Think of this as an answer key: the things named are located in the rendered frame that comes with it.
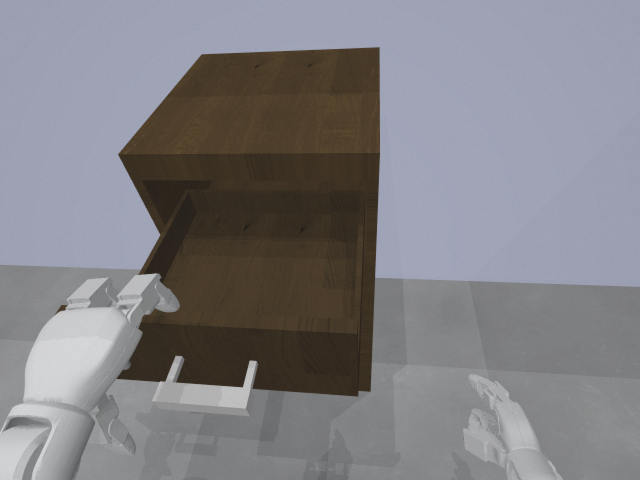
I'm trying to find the handle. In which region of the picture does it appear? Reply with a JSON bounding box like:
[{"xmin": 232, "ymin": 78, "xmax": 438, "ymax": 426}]
[{"xmin": 152, "ymin": 356, "xmax": 258, "ymax": 416}]

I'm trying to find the cabinet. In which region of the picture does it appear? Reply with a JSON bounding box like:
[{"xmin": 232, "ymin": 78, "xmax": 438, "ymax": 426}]
[{"xmin": 118, "ymin": 47, "xmax": 380, "ymax": 392}]

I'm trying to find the robot left forearm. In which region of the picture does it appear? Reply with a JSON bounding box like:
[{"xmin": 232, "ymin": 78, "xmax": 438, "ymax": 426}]
[{"xmin": 0, "ymin": 401, "xmax": 95, "ymax": 480}]

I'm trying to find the robot right forearm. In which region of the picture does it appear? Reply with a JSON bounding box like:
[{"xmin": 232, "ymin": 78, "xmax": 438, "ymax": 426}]
[{"xmin": 505, "ymin": 448, "xmax": 565, "ymax": 480}]

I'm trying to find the drawer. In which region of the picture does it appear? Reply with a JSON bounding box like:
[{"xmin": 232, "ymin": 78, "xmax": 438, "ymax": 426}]
[{"xmin": 54, "ymin": 189, "xmax": 365, "ymax": 397}]

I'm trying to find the left robot hand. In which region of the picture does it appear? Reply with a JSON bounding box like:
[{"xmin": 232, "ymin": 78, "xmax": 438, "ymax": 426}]
[{"xmin": 23, "ymin": 273, "xmax": 180, "ymax": 456}]

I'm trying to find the right robot hand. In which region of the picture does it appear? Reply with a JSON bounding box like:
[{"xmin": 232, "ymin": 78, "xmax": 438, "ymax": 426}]
[{"xmin": 463, "ymin": 374, "xmax": 541, "ymax": 470}]

